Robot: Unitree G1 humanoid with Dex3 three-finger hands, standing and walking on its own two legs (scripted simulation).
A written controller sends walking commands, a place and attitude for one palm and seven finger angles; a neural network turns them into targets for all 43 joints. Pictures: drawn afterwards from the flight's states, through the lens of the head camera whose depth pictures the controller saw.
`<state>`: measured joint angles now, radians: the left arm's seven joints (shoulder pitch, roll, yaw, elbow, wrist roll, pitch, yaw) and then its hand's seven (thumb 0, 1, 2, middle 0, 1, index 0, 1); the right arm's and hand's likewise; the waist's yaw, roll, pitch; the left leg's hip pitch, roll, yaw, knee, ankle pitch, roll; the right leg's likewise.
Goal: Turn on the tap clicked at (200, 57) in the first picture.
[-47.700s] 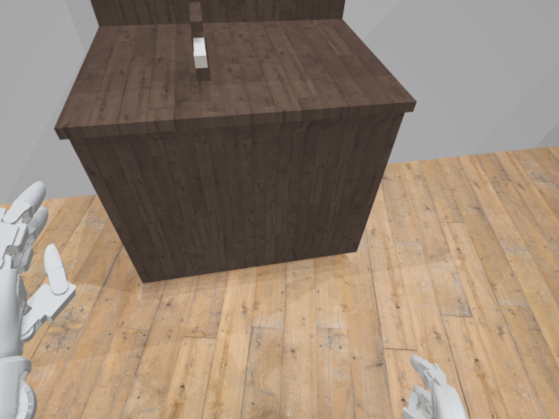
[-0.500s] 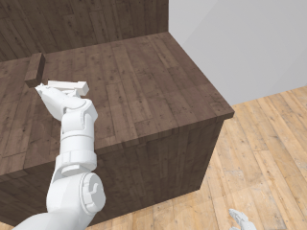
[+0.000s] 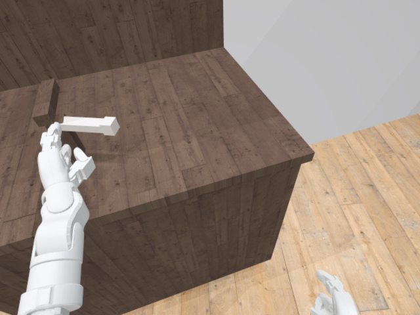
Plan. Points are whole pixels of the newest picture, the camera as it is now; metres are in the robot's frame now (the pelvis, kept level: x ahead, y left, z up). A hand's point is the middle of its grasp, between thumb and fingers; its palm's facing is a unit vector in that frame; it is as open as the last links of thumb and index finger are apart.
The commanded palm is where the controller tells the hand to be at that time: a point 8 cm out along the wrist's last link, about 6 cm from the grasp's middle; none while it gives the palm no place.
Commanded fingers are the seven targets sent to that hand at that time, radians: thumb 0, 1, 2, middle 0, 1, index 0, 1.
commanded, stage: draw the hand back beside the body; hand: left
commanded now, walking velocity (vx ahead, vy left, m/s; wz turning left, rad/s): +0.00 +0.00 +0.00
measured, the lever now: (109, 126) +0.45 +0.24 +0.14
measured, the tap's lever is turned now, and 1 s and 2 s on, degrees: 64 64 64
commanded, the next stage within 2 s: step back with the hand held close in 1.16 s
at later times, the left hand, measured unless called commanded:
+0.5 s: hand (54, 187) +0.26 +0.25 +0.17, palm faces +0.36 -0.89 -0.27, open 7.5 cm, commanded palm +0.22 +0.29 +0.19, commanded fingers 0.00 0.90 0.90 -0.19 -0.28 -0.19 -0.28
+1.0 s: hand (8, 242) +0.18 +0.28 +0.16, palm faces +0.45 -0.83 -0.34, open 7.4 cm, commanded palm +0.14 +0.31 +0.18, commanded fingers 0.00 0.90 0.90 -0.20 -0.30 -0.20 -0.30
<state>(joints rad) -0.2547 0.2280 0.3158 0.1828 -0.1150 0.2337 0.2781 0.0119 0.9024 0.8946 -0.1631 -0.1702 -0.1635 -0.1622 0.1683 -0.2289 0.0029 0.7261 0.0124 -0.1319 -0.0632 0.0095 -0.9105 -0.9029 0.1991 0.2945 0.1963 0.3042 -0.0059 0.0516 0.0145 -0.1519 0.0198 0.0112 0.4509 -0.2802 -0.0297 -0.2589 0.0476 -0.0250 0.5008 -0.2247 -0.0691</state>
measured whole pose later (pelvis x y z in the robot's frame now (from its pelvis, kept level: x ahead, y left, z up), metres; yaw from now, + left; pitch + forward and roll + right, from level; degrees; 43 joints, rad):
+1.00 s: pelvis -0.01 +0.03 +0.01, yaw +1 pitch -7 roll +0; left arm 0.39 0.32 0.26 -0.33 -0.06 -0.14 0.11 0.01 0.89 0.89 -0.21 -0.30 -0.21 -0.30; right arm 0.17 -0.20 0.01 0.67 -0.02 -0.11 -0.04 0.01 -0.91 -0.90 0.20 0.29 0.20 0.30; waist 0.08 0.06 0.08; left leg 0.02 0.00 -0.01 0.31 -0.20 0.01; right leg -0.04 0.03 -0.04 0.28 -0.12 -0.03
